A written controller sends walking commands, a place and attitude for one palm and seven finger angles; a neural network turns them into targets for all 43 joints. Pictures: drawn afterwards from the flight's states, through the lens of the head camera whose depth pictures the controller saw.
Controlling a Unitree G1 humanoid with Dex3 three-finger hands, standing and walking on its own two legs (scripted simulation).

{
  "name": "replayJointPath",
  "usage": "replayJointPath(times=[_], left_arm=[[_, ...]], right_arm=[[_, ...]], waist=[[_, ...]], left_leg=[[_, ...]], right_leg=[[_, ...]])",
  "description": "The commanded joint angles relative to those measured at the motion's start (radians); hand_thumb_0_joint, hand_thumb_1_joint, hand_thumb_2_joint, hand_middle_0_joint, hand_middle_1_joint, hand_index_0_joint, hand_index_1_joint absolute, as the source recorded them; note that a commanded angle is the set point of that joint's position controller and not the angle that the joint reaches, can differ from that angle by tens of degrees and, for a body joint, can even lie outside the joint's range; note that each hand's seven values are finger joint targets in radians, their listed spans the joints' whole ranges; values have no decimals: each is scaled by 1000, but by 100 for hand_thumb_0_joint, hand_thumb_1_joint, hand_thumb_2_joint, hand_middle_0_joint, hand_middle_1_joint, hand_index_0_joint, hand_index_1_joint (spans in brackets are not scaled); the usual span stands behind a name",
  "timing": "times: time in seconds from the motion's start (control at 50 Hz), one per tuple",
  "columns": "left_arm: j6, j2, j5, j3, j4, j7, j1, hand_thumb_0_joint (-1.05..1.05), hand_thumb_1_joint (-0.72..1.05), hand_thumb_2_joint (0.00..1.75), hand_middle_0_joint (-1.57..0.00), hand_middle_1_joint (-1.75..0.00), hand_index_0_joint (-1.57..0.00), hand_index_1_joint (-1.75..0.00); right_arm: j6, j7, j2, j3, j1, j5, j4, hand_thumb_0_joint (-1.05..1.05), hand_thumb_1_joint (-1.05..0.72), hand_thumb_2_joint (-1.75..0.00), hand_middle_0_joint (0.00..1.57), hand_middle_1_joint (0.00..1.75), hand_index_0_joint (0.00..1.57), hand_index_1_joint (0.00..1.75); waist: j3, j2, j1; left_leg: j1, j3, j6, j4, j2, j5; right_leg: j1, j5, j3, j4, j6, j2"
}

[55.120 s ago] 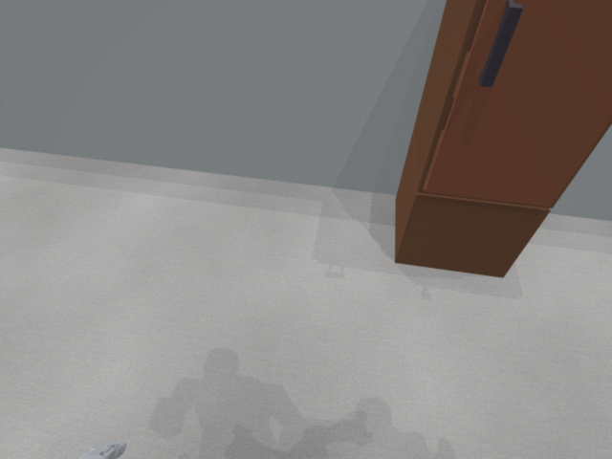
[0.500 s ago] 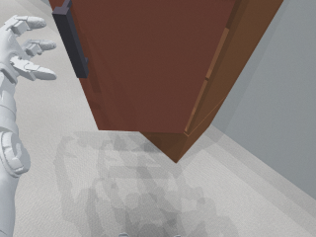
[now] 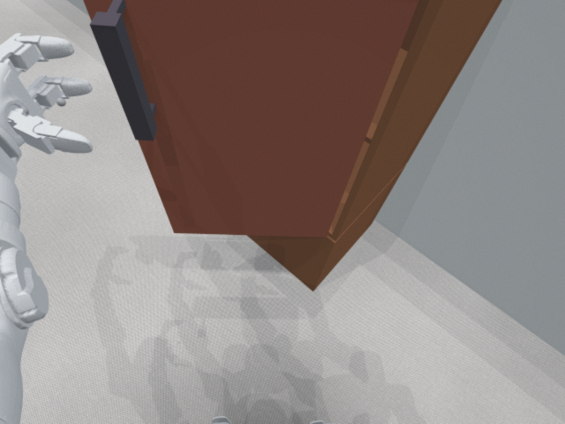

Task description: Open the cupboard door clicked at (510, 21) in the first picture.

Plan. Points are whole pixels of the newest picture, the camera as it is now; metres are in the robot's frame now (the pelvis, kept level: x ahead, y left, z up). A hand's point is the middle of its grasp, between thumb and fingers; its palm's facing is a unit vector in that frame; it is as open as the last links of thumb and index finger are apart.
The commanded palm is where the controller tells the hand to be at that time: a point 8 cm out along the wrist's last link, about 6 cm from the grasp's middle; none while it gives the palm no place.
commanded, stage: slide the fingers in behind the handle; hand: left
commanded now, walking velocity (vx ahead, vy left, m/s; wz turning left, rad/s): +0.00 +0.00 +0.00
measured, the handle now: (133, 75) +0.55 +0.16 +0.16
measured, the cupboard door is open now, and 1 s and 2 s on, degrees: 42 42 42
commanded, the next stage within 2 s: close the thumb around the handle in 1.40 s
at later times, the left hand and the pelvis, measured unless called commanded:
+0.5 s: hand (95, 100) +0.50 +0.20 +0.17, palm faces -0.06 -1.00 +0.01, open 14.0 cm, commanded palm +0.47 +0.25 +0.16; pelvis +0.00 +0.00 +0.00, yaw +0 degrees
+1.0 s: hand (131, 101) +0.49 +0.16 +0.16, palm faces -0.06 -1.00 +0.01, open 14.0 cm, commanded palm +0.47 +0.22 +0.16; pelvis -0.01 -0.02 +0.00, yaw +1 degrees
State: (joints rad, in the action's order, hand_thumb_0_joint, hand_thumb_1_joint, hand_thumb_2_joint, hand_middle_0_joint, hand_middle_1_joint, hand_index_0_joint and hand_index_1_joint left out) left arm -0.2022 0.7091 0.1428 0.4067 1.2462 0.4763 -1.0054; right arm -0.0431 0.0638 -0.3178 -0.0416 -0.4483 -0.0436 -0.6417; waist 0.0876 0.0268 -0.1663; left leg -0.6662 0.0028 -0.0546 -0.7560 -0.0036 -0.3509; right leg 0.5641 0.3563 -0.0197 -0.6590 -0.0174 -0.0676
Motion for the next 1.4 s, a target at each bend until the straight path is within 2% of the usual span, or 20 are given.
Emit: replayJointPath(times=[0.0,0.08,0.24,0.28,0.32,0.4,0.46,0.52,0.6,0.64,0.76,0.92,1.02,1.12,1.14,1.18,1.26,1.32,1.36,1.38], left_arm=[[-62,196,31,-25,-238,-7,-531,0,-50,30,-30,-120,-30,-120],[-35,224,20,15,-214,-44,-508,0,-50,30,-30,-120,-30,-120],[-47,188,10,7,-236,-95,-515,0,-50,30,-30,-120,-30,-120],[-57,191,12,18,-256,-97,-501,0,-50,30,-30,-120,-30,-120],[-53,129,11,-29,-261,-95,-500,0,-50,30,-30,-120,-30,-120],[-47,176,12,13,-243,-101,-470,0,-50,30,-30,-120,-30,-120],[-58,81,26,-52,-322,-102,-493,0,-50,30,-30,-120,-30,-120],[-52,115,26,-11,-300,-113,-452,0,-50,30,-30,-120,-30,-120],[-35,60,29,-53,-290,-125,-467,0,-50,30,-30,-120,-30,-120],[-31,90,21,-37,-283,-136,-461,0,-50,30,-30,-120,-30,-120],[-60,52,20,-66,-282,-169,-546,0,-50,30,-30,-120,-30,-120],[-56,66,2,-64,-229,-177,-575,0,-50,30,-30,-120,-30,-120],[-68,119,1,-10,-258,-178,-509,0,-50,30,-30,-120,-30,-120],[-60,119,-8,-15,-252,-175,-468,0,-50,30,-30,-120,-30,-120],[-54,78,-3,-47,-252,-170,-465,0,-50,30,-30,-120,-30,-120],[-58,115,2,-19,-267,-166,-480,0,-50,30,-30,-120,-30,-120],[-68,62,25,-49,-313,-155,-496,0,-50,30,-30,-120,-30,-120],[-68,84,25,-26,-311,-149,-472,0,-50,30,-30,-120,-30,-120],[-60,27,32,-68,-293,-150,-477,0,-50,30,-30,-120,-30,-120],[-54,53,20,-51,-279,-152,-466,0,-50,30,-30,-120,-30,-120]], right_arm=[[31,11,-178,67,-109,4,47,0,-90,-90,20,30,20,30],[37,7,-180,68,-114,7,49,0,-90,-90,20,30,20,30],[45,-5,-172,67,-111,12,64,0,-90,-90,20,30,20,30],[46,-6,-170,67,-106,11,70,0,-90,-90,20,30,20,30],[48,-10,-162,65,-97,9,72,0,-90,-90,20,30,20,30],[45,-8,-163,65,-100,7,72,0,-90,-90,20,30,20,30],[52,-11,-149,67,-92,6,82,0,-90,-90,20,30,20,30],[50,-14,-154,69,-92,7,70,0,-90,-90,20,30,20,30],[53,-13,-149,68,-80,3,71,0,-90,-90,20,30,20,30],[54,-12,-152,66,-80,2,71,0,-90,-90,20,30,20,30],[71,-7,-147,62,-78,3,60,0,-90,-90,20,30,20,30],[87,-7,-149,60,-84,5,45,0,-90,-90,20,30,20,30],[86,-11,-148,62,-85,6,65,0,-90,-90,20,30,20,30],[73,-10,-147,64,-88,3,73,0,-90,-90,20,30,20,30],[73,-12,-144,64,-88,1,75,0,-90,-90,20,30,20,30],[70,-9,-149,66,-89,2,70,0,-90,-90,20,30,20,30],[74,-7,-142,69,-93,3,68,0,-90,-90,20,30,20,30],[72,-9,-146,71,-92,2,58,0,-90,-90,20,30,20,30],[72,-9,-139,69,-86,1,59,0,-90,-90,20,30,20,30],[71,-10,-144,69,-79,0,53,0,-90,-90,20,30,20,30]], waist=[[379,164,-15],[400,136,2],[398,81,3],[432,89,17],[410,116,9],[400,69,20],[424,120,13],[405,90,27],[349,58,13],[342,56,17],[328,55,-8],[369,65,-12],[431,61,21],[372,42,23],[360,32,14],[368,41,18],[398,71,12],[413,37,18],[359,48,3],[348,54,14]], left_leg=[[493,-106,26,41,37,425],[480,-105,25,41,35,438],[450,-100,24,42,34,434],[462,-93,24,35,30,479],[470,-88,23,32,29,462],[419,-77,16,42,24,437],[472,-78,16,32,23,493],[459,-81,18,39,26,459],[413,-70,9,56,18,387],[392,-68,8,61,16,357],[384,-70,2,64,10,290],[378,-68,4,59,9,274],[362,-48,1,56,2,336],[332,-38,-2,64,3,326],[339,-37,-3,66,2,332],[344,-36,-3,63,3,334],[399,-42,-3,60,3,380],[409,-50,1,62,8,396],[399,-45,-4,60,4,387],[396,-47,0,61,7,370]], right_leg=[[87,-287,-10,59,-9,4],[62,-300,-10,52,-10,6],[23,-323,-8,42,-6,6],[-6,-365,-4,35,-6,7],[20,-353,-3,39,-6,7],[-36,-376,2,41,-5,8],[-22,-390,-2,39,-8,8],[-23,-374,-1,46,-8,5],[-33,-355,-1,57,-4,9],[-42,-339,5,59,-6,13],[-28,-282,10,70,-5,17],[-30,-290,22,67,-1,19],[-118,-388,30,54,0,19],[-119,-393,30,64,2,17],[-112,-397,27,67,2,15],[-121,-405,30,67,2,16],[-115,-416,21,67,-4,14],[-117,-431,20,63,-2,12],[-92,-414,13,68,-2,15],[-75,-397,16,69,-1,14]])
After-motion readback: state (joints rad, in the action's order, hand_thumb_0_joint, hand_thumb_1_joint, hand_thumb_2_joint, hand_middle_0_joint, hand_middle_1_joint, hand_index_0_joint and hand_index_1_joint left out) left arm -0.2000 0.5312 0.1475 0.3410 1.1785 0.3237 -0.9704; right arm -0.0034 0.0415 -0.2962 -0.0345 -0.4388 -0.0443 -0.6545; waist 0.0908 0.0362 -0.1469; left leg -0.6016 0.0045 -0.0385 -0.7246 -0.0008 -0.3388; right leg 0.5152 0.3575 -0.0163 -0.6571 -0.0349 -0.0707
